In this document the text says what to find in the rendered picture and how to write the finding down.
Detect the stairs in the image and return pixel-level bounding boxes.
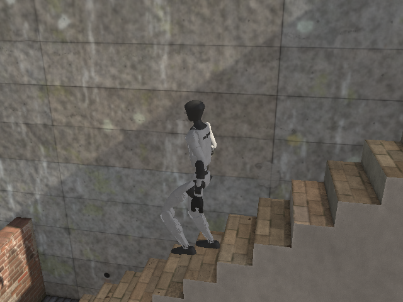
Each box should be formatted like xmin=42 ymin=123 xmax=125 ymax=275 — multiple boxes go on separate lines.
xmin=79 ymin=132 xmax=403 ymax=302

